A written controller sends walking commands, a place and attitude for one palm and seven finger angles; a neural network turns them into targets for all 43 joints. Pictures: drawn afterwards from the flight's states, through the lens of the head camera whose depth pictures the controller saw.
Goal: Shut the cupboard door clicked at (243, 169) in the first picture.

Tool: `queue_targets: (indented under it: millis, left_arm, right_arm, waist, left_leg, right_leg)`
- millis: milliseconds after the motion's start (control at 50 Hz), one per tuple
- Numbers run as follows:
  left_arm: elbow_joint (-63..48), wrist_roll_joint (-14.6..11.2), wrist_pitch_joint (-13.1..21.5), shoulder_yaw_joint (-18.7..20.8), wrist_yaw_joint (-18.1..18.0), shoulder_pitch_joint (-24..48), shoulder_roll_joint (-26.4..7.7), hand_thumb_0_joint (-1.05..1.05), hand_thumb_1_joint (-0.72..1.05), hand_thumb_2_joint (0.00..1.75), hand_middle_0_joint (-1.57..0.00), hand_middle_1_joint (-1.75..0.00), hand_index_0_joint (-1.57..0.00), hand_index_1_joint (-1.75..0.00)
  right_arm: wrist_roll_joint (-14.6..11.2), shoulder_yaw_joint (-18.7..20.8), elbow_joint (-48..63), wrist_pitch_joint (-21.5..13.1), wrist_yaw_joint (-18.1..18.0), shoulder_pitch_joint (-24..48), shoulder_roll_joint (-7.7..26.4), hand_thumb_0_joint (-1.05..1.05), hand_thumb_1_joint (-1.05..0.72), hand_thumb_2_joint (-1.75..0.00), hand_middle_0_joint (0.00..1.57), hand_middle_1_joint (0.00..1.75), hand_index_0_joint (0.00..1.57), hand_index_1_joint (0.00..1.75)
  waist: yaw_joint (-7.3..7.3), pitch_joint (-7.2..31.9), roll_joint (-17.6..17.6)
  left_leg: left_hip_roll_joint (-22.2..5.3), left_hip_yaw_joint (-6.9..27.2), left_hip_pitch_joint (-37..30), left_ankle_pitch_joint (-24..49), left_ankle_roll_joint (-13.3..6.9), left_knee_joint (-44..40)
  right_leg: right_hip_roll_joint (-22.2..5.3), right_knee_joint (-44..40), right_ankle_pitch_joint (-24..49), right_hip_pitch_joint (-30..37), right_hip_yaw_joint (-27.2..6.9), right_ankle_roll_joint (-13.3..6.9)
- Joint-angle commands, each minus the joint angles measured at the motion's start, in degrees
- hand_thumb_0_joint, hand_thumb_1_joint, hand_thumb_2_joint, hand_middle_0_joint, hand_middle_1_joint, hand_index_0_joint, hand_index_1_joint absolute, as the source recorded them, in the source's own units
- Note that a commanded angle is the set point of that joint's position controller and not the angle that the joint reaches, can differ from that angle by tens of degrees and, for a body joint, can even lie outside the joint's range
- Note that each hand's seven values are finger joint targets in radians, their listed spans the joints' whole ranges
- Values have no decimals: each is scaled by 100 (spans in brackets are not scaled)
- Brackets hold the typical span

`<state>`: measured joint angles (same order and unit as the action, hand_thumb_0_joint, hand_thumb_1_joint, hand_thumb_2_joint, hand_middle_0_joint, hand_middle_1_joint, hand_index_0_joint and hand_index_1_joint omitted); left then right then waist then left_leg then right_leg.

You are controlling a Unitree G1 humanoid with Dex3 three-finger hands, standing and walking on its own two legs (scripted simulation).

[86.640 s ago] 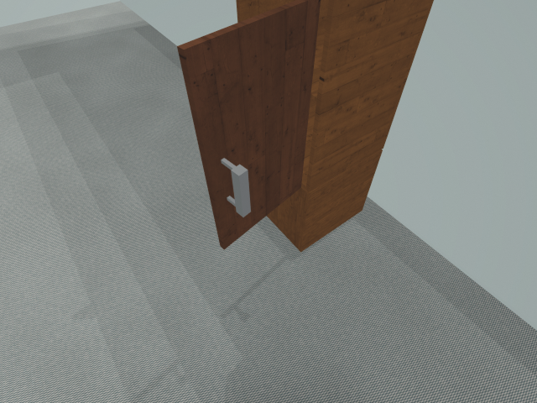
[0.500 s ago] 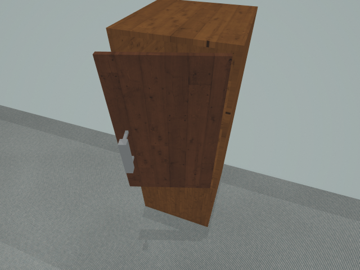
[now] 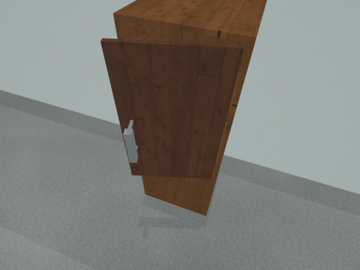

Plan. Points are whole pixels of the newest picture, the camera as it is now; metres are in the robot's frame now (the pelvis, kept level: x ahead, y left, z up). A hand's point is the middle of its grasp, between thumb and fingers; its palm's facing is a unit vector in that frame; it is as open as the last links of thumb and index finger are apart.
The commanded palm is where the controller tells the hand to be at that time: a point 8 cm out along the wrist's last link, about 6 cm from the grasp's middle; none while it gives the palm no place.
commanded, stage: shuffle to correct the standing spot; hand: left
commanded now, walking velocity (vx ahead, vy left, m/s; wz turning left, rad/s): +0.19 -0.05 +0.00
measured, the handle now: (132, 141) +0.53 +0.20 -0.09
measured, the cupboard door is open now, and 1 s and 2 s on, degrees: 18 18 18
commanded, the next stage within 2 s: come to a stop and stand still in 0.18 s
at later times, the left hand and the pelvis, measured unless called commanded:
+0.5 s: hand out of the picture +0.08 +0.16 -0.18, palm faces +0.07 -0.98 -0.16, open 7.3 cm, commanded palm none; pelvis +0.09 +0.00 +0.00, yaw -1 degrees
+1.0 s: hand (129, 260) +0.19 +0.15 -0.17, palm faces -0.02 -0.97 -0.23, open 7.3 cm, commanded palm none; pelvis +0.09 -0.03 -0.01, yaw +0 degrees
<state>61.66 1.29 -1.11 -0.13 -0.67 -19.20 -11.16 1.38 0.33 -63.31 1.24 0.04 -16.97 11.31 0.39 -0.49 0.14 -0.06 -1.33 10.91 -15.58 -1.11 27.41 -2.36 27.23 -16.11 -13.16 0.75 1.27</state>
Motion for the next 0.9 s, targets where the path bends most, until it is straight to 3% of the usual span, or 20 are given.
queue_targets:
  millis: [0,80,180,280,320,340,380,400,520,560,580,600,620,660,720,780,800,820,840,880]
  left_arm:
    - [-190,12,154,153,1,-271,-407,0,90,90,-20,-30,-20,-30]
    - [-118,12,213,186,2,-494,-312,0,90,90,-20,-30,-20,-30]
    - [10,-17,270,243,-34,-701,-317,0,90,90,-20,-30,-20,-30]
    - [150,-25,295,335,-88,-915,-346,0,90,90,-20,-30,-20,-30]
    - [148,-26,271,292,-136,-769,-172,0,90,90,-20,-30,-20,-30]
    - [99,-24,265,259,-179,-683,-63,0,90,90,-20,-30,-20,-30]
    - [49,-84,254,241,-269,-558,-68,0,90,90,-20,-30,-20,-30]
    - [13,-91,229,268,-300,-561,-146,0,90,90,-20,-30,-20,-30]
    - [-237,8,99,436,-269,-300,-319,0,90,90,-20,-30,-20,-30]
    - [-415,11,75,473,-231,-24,-328,0,90,90,-20,-30,-20,-30]
    - [-580,6,70,488,-209,229,-268,0,90,90,-20,-30,-20,-30]
    - [-802,-13,53,470,-184,714,-136,0,90,90,-20,-30,-20,-30]
    - [-973,-8,15,468,-182,1085,-123,0,90,90,-20,-30,-20,-30]
    - [-1128,15,-36,503,-169,1273,-169,0,90,90,-20,-30,-20,-30]
    - [-998,-24,-32,431,-81,542,-32,0,90,90,-20,-30,-20,-30]
    - [-786,-25,104,430,-68,-326,-338,0,90,90,-20,-30,-20,-30]
    - [-644,39,211,518,-153,-518,-917,0,90,90,-20,-30,-20,-30]
    - [-633,-8,244,503,-170,-356,-1208,0,90,90,-20,-30,-20,-30]
    - [-750,-69,245,413,-183,-66,-976,0,90,90,-20,-30,-20,-30]
    - [-915,-13,148,332,-202,737,-767,0,90,90,-20,-30,-20,-30]
  right_arm:
    - [-24,178,277,-117,-101,-30,705,0,-90,-90,20,30,20,30]
    - [-45,199,252,-186,-117,-115,565,0,-90,-90,20,30,20,30]
    - [-64,154,200,-284,-150,-302,249,0,-90,-90,20,30,20,30]
    - [-76,128,158,-367,-190,-339,45,0,-90,-90,20,30,20,30]
    - [-82,103,14,-374,-247,-479,50,0,-90,-90,20,30,20,30]
    - [-86,138,-95,-381,-284,-697,148,0,-90,-90,20,30,20,30]
    - [-110,176,-145,-328,-372,-762,332,0,-90,-90,20,30,20,30]
    - [-125,217,-91,-284,-389,-686,367,0,-90,-90,20,30,20,30]
    - [-81,458,204,-120,-392,-444,323,0,-90,-90,20,30,20,30]
    - [-51,513,246,-121,-366,-524,290,0,-90,-90,20,30,20,30]
    - [-28,542,247,-139,-353,-615,323,0,-90,-90,20,30,20,30]
    - [5,559,216,-161,-344,-784,410,0,-90,-90,20,30,20,30]
    - [49,539,217,-176,-371,-1008,524,0,-90,-90,20,30,20,30]
    - [65,491,277,-187,-419,-936,550,0,-90,-90,20,30,20,30]
    - [10,391,650,-213,-367,152,670,0,-90,-90,20,30,20,30]
    - [-44,446,607,-195,-306,158,832,0,-90,-90,20,30,20,30]
    - [-112,426,507,-189,-255,-216,530,0,-90,-90,20,30,20,30]
    - [-178,377,534,-117,-247,-586,175,0,-90,-90,20,30,20,30]
    - [-168,357,537,2,-298,-603,178,0,-90,-90,20,30,20,30]
    - [-134,359,447,117,-238,-280,104,0,-90,-90,20,30,20,30]
  waist:
    - [-14,-799,-266]
    - [23,-753,-235]
    - [-7,-680,357]
    - [-4,-377,632]
    - [-107,-260,132]
    - [-161,-87,-315]
    - [-137,2,-853]
    - [-111,-19,-812]
    - [-98,-298,42]
    - [-173,-344,1]
    - [-296,-425,-339]
    - [-500,-713,-938]
    - [-640,-836,-1062]
    - [-533,-874,-666]
    - [132,-254,-632]
    - [496,616,-632]
    - [435,1089,340]
    - [143,1423,1218]
    - [28,1231,1036]
    - [-110,223,1355]
  left_leg:
    - [-600,735,795,-1923,-209,-1122]
    - [-621,704,783,-1711,-257,-916]
    - [-330,209,694,-666,-160,-94]
    - [-178,-234,659,248,-67,620]
    - [-374,-44,57,1796,-16,281]
    - [-594,98,-416,3446,-32,278]
    - [-793,174,-862,6034,-19,451]
    - [-781,155,-906,6318,14,493]
    - [-484,-254,-333,4186,66,766]
    - [-508,-280,-462,4075,20,612]
    - [-702,-101,-898,4601,-107,354]
    - [-1149,410,-1469,5717,-445,-112]
    - [-1525,843,-1783,6377,-801,-351]
    - [-1836,1007,-1520,5796,-1042,-350]
    - [-1462,467,-578,4778,-670,-416]
    - [-1045,250,-845,4631,-244,846]
    - [-434,16,37,2439,76,2320]
    - [209,120,629,-1918,179,3257]
    - [11,552,511,-2133,106,3216]
    - [-198,357,643,-1853,156,3316]
  right_leg:
    - [-81,-359,-1007,-251,-183,-215]
    - [-150,-306,-835,-164,-275,-309]
    - [-433,-413,-402,20,-708,-501]
    - [-708,-184,1241,513,-812,-679]
    - [-462,360,2821,408,-364,-498]
    - [-291,688,3119,271,-52,-334]
    - [-183,672,2881,224,172,-113]
    - [-153,629,2791,240,211,-99]
    - [-387,1030,4355,281,206,-233]
    - [-318,1394,3960,12,356,-244]
    - [-83,1721,2661,-608,496,-161]
    - [274,2066,-101,-1573,583,-68]
    - [322,2472,-1555,-2203,258,-54]
    - [43,2786,-1669,-2351,-250,-158]
    - [3,1769,-206,-829,-66,-208]
    - [115,112,1304,513,281,-280]
    - [-1020,-3,4047,1568,-1006,-659]
    - [-2136,238,6524,1811,-1885,-1272]
    - [-2123,-74,6012,1294,-1541,-1474]
    - [-1646,-454,4083,151,-1111,-1367]
